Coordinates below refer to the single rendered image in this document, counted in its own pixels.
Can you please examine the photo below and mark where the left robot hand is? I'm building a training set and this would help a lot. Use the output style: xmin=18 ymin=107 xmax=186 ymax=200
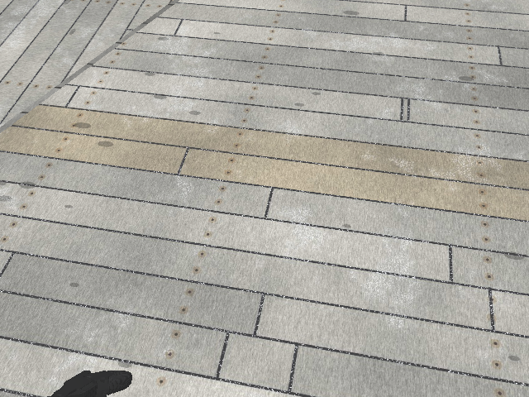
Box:
xmin=47 ymin=371 xmax=132 ymax=397

